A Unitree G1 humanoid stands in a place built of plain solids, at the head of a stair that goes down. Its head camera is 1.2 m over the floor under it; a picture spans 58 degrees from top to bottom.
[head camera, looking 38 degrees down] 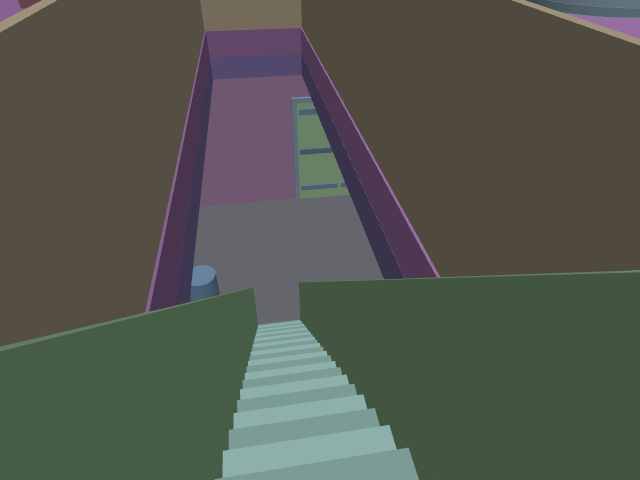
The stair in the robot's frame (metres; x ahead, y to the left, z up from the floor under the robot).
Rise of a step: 0.20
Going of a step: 0.21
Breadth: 0.88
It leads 9 degrees to the left of straight ahead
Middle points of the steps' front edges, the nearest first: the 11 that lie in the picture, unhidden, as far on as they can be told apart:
0.83 0.02 -0.61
1.05 0.06 -0.81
1.26 0.09 -1.01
1.47 0.12 -1.22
1.68 0.16 -1.42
1.90 0.19 -1.62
2.11 0.23 -1.83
2.32 0.26 -2.03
2.53 0.29 -2.23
2.74 0.33 -2.43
2.96 0.36 -2.64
